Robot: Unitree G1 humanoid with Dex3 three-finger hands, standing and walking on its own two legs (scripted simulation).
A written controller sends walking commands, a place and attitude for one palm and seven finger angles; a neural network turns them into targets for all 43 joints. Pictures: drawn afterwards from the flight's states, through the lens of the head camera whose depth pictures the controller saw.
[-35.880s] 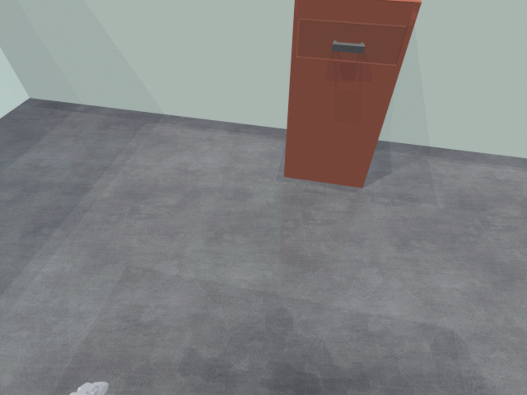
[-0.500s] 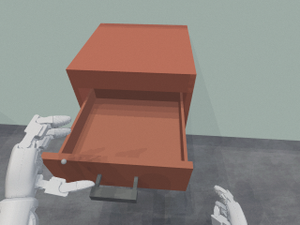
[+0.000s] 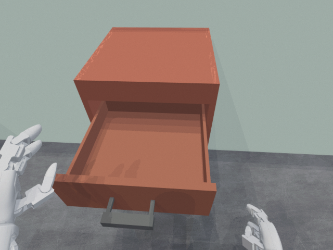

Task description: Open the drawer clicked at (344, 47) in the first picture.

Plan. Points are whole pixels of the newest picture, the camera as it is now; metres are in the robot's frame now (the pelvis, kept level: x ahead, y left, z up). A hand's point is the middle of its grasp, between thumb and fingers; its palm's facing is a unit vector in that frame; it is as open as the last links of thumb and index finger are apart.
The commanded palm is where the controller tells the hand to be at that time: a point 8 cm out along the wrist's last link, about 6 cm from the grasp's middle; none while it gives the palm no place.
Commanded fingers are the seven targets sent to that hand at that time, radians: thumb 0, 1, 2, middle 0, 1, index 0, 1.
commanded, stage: draw the hand back to the body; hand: left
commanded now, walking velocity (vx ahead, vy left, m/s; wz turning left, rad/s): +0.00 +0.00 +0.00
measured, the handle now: (130, 211) +0.21 +0.12 -0.01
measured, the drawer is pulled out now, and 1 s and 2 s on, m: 0.30 0.30 0.30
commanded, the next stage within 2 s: step back with the hand held close in 0.20 s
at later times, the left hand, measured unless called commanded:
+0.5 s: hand (54, 175) +0.19 +0.23 +0.17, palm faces +0.34 -0.81 -0.48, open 7.4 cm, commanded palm +0.13 +0.27 +0.18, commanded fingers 0.00 0.90 0.90 -0.20 -0.30 -0.20 -0.30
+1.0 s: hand (27, 218) +0.12 +0.24 +0.16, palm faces +0.35 -0.82 -0.45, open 7.4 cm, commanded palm +0.06 +0.29 +0.18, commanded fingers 0.00 0.90 0.90 -0.20 -0.30 -0.20 -0.30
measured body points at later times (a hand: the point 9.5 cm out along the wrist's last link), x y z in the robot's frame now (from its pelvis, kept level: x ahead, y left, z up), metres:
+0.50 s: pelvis -0.01 -0.01 +0.00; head +0.00 -0.03 +0.45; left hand +0.17 +0.27 +0.19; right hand +0.18 -0.24 -0.09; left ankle +0.00 +0.10 -0.74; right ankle -0.04 -0.11 -0.74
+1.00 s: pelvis -0.07 +0.01 -0.01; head -0.05 +0.01 +0.44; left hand +0.10 +0.28 +0.18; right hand +0.10 -0.23 -0.09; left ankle +0.00 +0.10 -0.74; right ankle -0.04 -0.11 -0.74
